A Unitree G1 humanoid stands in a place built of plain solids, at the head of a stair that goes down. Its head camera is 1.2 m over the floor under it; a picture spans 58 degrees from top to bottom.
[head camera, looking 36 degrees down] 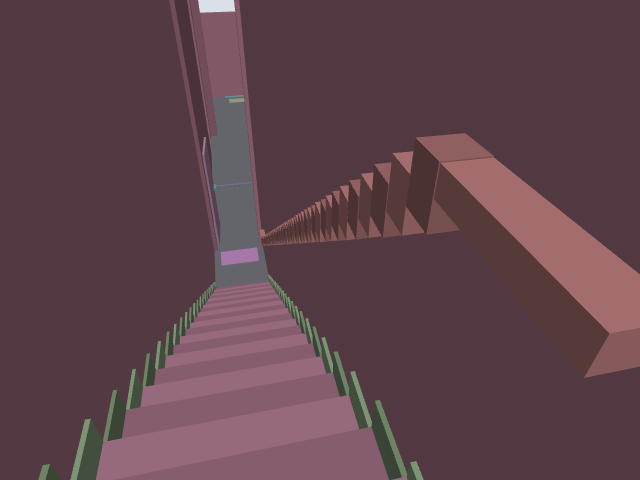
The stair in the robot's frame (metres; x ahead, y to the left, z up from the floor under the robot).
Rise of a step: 0.19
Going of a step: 0.27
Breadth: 1.01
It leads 12 degrees to the left of straight ahead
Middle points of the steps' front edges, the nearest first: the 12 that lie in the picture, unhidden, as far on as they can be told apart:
0.73 0.30 -0.19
0.99 0.35 -0.39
1.25 0.41 -0.58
1.50 0.46 -0.78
1.76 0.52 -0.97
2.02 0.58 -1.17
2.28 0.63 -1.36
2.54 0.69 -1.56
2.80 0.74 -1.75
3.06 0.80 -1.95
3.32 0.86 -2.14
3.58 0.91 -2.34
